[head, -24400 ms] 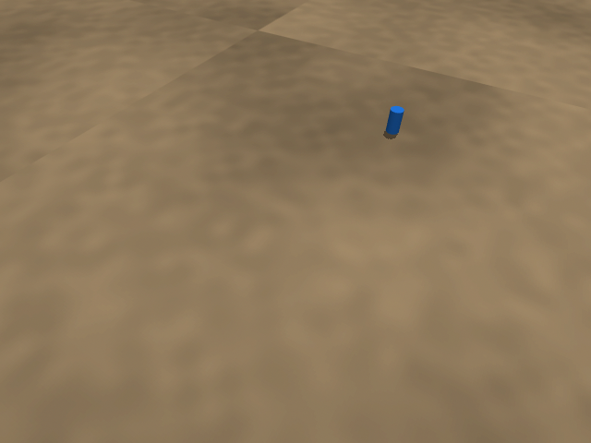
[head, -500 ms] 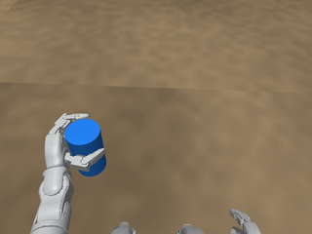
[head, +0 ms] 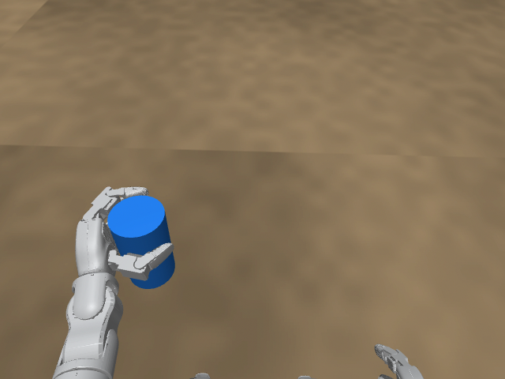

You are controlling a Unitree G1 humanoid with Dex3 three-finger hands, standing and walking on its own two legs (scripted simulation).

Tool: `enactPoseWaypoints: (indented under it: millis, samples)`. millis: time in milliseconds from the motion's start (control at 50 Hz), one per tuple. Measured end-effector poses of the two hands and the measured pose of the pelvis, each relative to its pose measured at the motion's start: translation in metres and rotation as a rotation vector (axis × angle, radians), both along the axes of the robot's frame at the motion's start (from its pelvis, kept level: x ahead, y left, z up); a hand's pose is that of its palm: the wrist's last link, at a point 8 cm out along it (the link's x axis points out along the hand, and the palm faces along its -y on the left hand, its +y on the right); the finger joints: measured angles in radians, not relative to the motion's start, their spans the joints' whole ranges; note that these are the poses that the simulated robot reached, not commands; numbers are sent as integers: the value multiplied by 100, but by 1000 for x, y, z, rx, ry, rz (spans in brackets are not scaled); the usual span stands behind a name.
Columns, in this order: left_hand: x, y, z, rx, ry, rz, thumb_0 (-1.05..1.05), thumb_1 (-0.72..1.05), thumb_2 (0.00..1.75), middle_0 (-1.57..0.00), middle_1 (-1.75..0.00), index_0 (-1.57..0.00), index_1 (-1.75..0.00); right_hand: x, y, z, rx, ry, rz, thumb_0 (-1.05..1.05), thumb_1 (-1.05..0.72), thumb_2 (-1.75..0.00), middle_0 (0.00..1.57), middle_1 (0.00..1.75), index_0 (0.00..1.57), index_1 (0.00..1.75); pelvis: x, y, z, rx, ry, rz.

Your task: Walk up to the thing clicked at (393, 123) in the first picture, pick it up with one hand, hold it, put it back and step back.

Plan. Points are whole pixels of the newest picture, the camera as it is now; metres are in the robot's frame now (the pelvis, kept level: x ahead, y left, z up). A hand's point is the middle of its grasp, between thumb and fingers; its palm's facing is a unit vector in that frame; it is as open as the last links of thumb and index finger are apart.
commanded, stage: hold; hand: left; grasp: from the side
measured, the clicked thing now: (145, 244) +0.33 +0.17 +0.02
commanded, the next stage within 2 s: none
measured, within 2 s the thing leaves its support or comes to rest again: neither
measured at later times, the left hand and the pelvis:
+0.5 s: hand (137, 237) +0.32 +0.17 +0.06, palm faces +0.19 -0.98 -0.01, open 10.9 cm; pelvis -0.01 +0.00 +0.01, yaw +0 degrees
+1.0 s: hand (138, 234) +0.32 +0.17 +0.07, palm faces +0.18 -0.98 +0.00, open 10.9 cm; pelvis -0.01 +0.00 +0.01, yaw +0 degrees
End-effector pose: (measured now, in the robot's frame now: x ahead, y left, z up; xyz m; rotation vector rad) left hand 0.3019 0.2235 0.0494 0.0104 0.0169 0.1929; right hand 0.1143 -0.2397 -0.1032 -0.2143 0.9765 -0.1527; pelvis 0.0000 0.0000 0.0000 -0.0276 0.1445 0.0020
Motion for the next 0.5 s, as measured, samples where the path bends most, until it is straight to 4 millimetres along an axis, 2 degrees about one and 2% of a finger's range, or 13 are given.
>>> enactPoseWaypoints:
  millis: [500]
  samples:
    - [-11, -3, 12, -1, -7, -3, 1, -42, 101, -72, -95, -65, -93, -1, 0, 12, 1, -38, 8, 1, -93, -90, 20, 30, 20, 30, -8, -1, 9, 4, -47, 2]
